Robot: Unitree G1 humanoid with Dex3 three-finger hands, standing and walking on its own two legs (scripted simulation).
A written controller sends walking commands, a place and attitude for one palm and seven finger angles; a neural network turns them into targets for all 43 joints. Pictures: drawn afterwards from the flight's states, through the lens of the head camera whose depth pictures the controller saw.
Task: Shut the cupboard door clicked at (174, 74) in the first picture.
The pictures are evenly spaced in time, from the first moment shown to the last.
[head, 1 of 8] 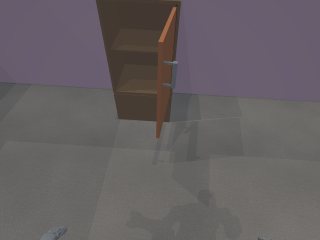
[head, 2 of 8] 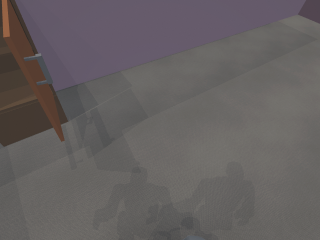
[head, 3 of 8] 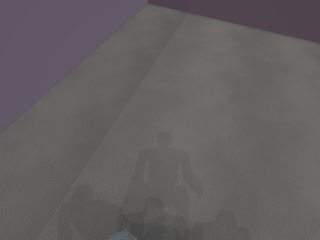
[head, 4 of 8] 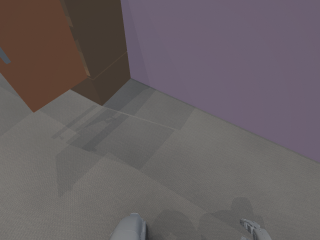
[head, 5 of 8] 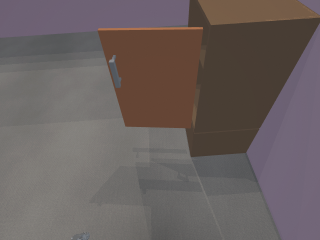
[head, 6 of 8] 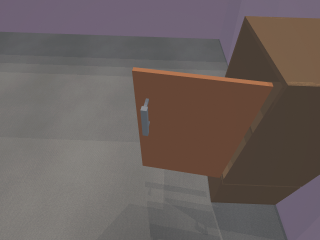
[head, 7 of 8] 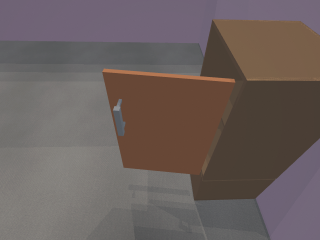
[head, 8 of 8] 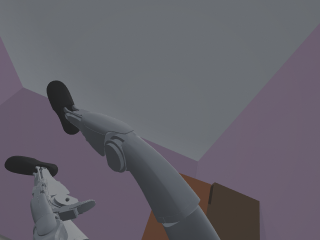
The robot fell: yes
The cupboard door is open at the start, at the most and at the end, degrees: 83 83 83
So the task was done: no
